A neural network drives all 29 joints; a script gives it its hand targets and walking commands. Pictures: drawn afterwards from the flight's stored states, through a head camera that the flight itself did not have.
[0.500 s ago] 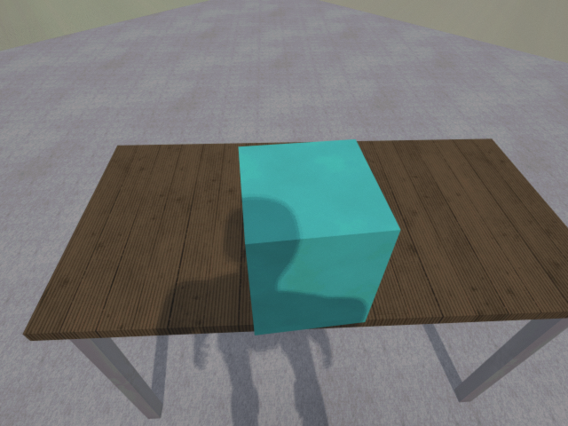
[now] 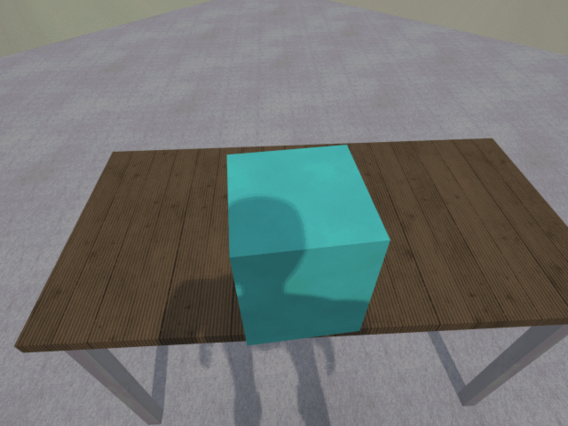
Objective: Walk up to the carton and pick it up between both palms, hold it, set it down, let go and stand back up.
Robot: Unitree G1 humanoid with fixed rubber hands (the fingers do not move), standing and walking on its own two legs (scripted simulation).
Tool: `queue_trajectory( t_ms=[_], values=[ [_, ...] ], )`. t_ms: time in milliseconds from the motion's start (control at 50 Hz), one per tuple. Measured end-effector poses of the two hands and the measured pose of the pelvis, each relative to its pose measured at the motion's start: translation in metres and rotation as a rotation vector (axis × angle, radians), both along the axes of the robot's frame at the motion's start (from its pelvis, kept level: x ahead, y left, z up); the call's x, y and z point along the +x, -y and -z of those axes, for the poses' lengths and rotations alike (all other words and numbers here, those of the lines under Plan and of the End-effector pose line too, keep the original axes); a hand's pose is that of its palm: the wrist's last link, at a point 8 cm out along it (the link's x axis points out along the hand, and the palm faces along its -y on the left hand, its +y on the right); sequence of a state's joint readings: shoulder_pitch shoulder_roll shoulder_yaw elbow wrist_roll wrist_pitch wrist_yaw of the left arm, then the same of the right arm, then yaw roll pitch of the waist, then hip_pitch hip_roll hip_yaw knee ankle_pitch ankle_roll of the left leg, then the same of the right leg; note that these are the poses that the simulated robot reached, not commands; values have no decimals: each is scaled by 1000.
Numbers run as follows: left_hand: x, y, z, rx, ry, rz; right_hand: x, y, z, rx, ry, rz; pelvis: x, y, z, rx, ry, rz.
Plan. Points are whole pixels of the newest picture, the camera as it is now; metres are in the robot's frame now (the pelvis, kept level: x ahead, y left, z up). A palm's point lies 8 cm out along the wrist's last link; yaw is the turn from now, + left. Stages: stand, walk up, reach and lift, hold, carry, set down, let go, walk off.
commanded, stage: stand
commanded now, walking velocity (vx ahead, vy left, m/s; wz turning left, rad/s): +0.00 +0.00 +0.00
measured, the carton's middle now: (296, 246) +0.42 +0.01 +0.02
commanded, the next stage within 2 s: none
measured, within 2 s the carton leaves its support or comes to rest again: neither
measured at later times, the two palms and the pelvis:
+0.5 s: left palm out of the picture +0.00 +0.20 -0.14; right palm out of the picture -0.01 -0.24 -0.14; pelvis +0.00 -0.02 +0.00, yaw +0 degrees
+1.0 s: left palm out of the picture +0.00 +0.18 -0.14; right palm out of the picture -0.01 -0.25 -0.14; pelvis +0.01 -0.03 +0.00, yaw +1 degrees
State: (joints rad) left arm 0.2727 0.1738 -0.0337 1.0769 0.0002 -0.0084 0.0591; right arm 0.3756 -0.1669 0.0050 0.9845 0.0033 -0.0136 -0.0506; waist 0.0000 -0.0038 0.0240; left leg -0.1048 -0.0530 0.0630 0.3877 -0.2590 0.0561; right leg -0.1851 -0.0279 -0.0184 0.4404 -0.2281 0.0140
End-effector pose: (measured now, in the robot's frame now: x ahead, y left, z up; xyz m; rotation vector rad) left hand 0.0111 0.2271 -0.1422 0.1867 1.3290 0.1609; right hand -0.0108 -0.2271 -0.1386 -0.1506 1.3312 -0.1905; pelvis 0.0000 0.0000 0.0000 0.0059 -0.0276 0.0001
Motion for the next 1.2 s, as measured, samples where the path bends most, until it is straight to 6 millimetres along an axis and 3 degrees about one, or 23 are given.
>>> queue_trajectory(
  t_ms=[460,1200],
  values=[
    [-14,25,1,-17,-38,-30,3,13,3,12,-27,-11,3,19,-1,-7,1,-7],
    [-15,50,0,-21,-43,-46,0,31,7,22,-80,-18,7,41,-1,-10,1,-11]
  ],
)
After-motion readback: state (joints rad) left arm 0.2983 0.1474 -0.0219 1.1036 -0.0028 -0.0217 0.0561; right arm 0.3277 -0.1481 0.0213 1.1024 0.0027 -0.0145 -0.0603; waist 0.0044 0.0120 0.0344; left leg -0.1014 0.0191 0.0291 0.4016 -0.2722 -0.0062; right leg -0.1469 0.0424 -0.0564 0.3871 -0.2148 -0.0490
